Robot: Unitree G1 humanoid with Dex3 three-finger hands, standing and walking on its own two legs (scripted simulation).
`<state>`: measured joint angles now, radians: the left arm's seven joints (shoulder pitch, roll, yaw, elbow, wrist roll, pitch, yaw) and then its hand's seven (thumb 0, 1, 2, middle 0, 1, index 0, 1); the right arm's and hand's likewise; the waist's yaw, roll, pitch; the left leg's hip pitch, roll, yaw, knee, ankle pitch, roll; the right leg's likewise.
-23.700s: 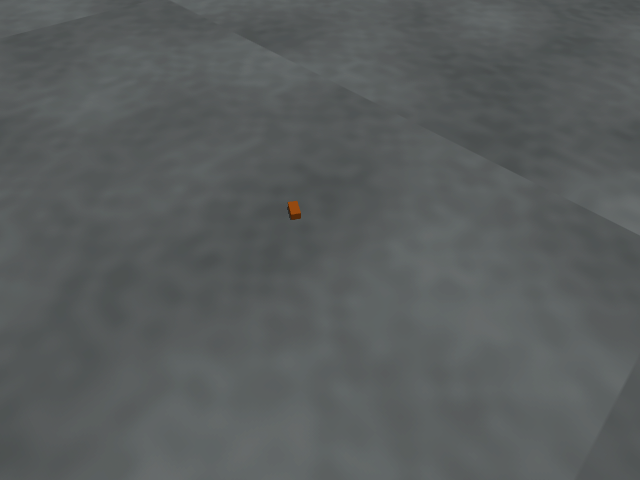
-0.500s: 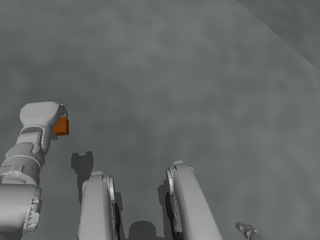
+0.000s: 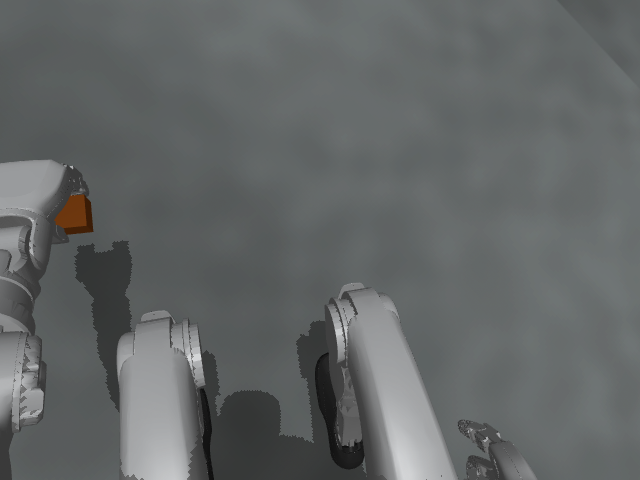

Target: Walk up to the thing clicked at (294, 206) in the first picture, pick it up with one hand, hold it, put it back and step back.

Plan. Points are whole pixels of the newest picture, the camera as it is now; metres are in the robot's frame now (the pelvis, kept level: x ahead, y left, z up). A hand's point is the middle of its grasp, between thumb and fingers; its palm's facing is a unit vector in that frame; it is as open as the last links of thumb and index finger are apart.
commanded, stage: crouch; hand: left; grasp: from above
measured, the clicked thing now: (54, 216) +0.47 +0.28 -0.20
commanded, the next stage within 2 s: lower in 0.52 s
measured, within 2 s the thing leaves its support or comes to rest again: rests again in 1.88 s
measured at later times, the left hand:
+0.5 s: hand (62, 223) +0.46 +0.28 -0.22, palm faces -0.46 -0.04 -0.88, open 7.2 cm
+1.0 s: hand (73, 232) +0.46 +0.28 -0.27, palm faces -0.47 -0.06 -0.88, open 7.2 cm
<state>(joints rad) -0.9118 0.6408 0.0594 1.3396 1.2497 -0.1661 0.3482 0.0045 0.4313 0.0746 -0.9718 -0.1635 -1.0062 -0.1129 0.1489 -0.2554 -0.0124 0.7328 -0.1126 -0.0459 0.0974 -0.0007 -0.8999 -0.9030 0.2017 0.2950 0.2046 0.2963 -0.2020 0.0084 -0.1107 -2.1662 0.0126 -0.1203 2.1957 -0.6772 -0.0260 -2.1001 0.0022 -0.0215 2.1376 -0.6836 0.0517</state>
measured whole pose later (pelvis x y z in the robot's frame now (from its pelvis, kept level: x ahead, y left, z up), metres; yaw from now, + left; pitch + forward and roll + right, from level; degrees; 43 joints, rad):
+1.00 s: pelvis +0.00 +0.00 -0.08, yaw -4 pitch +33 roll -10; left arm -1.00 0.81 0.11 1.56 1.33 -0.26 0.45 0.00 0.40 0.09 -1.02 -0.11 -1.04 -0.09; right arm 0.14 -0.27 0.11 0.73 -0.18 -0.06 0.14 0.00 -0.91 -0.90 0.20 0.29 0.20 0.30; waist -0.28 -0.05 0.00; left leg -2.36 0.00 -0.19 2.46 -0.69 -0.03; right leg -2.26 0.03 -0.06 2.36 -0.68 0.06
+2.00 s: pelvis +0.00 +0.01 -0.09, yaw -8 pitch +30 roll -13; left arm -1.02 0.93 0.13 1.69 1.31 -0.25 0.59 0.00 0.38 0.12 -1.03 -0.11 -1.04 -0.09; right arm 0.07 -0.30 0.23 0.71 -0.26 -0.16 0.21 0.00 -0.91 -0.90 0.20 0.29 0.20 0.30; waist -0.34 -0.11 0.11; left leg -2.37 0.00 -0.26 2.55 -0.73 -0.04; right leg -2.26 0.05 -0.11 2.40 -0.69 0.07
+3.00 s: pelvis +0.00 +0.01 -0.10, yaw -9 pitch +28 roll -14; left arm -1.04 1.00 0.12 1.74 1.31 -0.25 0.62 0.00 0.00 0.58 -0.57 -0.52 -0.55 -0.53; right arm 0.06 -0.34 0.28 0.68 -0.29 -0.21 0.24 0.00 -0.90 -0.90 0.20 0.30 0.20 0.30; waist -0.36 -0.14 0.15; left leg -2.36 0.01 -0.29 2.57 -0.73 -0.03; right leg -2.24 0.07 -0.13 2.39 -0.67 0.08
